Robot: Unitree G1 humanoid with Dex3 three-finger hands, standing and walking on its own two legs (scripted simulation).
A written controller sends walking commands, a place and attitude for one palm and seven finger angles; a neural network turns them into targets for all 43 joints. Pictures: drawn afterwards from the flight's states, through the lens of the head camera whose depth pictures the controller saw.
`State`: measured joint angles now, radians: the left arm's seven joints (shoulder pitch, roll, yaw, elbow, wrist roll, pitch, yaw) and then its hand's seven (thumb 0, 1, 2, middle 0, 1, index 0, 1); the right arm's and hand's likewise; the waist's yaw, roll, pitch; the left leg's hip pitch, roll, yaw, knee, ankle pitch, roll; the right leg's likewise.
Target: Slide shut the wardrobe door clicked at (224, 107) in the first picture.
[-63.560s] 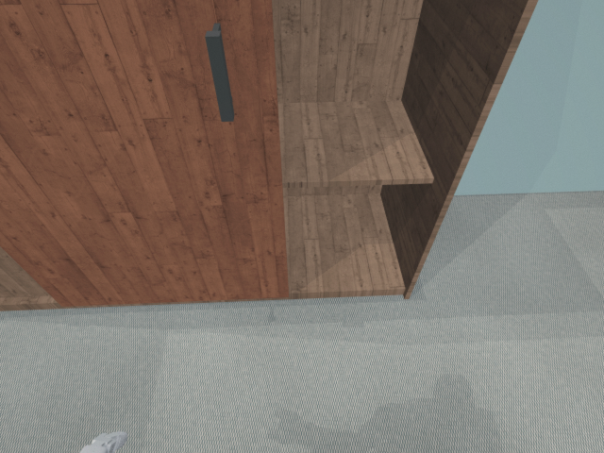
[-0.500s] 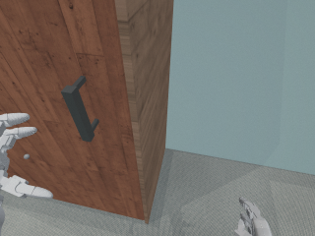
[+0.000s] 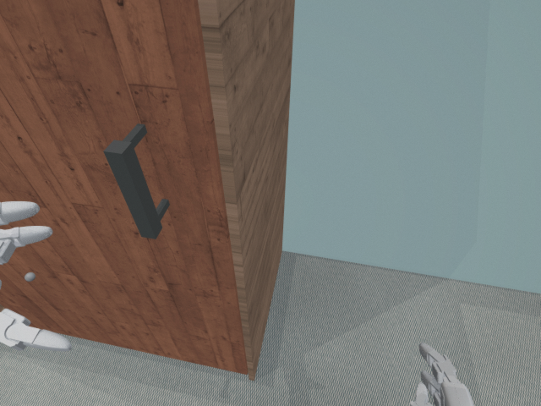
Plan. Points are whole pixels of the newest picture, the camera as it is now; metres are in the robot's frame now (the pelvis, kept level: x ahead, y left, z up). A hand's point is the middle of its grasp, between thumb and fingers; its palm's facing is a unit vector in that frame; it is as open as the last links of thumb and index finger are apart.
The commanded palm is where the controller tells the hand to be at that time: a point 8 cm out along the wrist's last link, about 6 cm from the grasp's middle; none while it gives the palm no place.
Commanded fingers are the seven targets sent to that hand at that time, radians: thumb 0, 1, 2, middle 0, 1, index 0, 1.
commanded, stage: draw the hand back to the body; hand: left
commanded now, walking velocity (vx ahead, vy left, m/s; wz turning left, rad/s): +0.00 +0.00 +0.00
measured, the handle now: (144, 183) +0.34 +0.23 +0.17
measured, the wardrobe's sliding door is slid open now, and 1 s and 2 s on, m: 0.00 0.00 0.00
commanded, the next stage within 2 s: step back with the hand held close in 1.52 s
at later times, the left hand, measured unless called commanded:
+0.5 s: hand (46, 263) +0.20 +0.29 +0.17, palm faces +0.22 -0.95 -0.23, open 14.4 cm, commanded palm +0.14 +0.32 +0.19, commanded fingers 0.00 -0.22 0.36 -0.24 -0.96 -0.24 -0.96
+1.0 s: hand (70, 247) +0.22 +0.26 +0.18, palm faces +0.46 -0.80 -0.40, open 10.2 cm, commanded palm +0.16 +0.30 +0.20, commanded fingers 0.00 0.68 0.80 -0.21 -0.43 -0.21 -0.43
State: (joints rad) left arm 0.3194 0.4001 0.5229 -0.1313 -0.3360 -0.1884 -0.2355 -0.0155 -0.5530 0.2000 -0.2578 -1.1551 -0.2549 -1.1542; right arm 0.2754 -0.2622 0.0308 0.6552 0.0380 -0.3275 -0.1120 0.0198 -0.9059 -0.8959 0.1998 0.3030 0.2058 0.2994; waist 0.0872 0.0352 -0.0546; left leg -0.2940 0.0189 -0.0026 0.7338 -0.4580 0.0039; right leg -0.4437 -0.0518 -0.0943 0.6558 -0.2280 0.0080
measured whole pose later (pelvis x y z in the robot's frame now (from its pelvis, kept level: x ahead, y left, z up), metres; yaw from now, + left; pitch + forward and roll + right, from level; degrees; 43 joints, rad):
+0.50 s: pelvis +0.03 +0.02 +0.02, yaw -1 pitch -4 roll -2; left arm 0.41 0.41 0.46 -0.34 -0.29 0.11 -0.27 -0.02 -0.48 0.23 -0.26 -1.12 -0.25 -1.11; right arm 0.27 -0.23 0.08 0.58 0.04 -0.37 -0.07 0.02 -0.90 -0.90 0.20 0.30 0.21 0.30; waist 0.10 0.04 -0.06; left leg -0.05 0.02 0.02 0.54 -0.42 0.02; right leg -0.22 -0.04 -0.08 0.49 -0.20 0.03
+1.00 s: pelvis +0.02 +0.00 +0.02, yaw -2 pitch -4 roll -1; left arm 0.45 0.34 0.35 -0.35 -0.05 -0.15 0.12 0.00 0.33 0.63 -0.23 -0.64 -0.23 -0.63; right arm 0.26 -0.22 -0.01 0.66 0.01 -0.25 -0.07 0.02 -0.91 -0.90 0.20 0.30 0.20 0.30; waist 0.06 0.07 -0.01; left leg -0.05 0.01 0.03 0.50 -0.39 0.01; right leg -0.25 -0.05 -0.06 0.51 -0.20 0.02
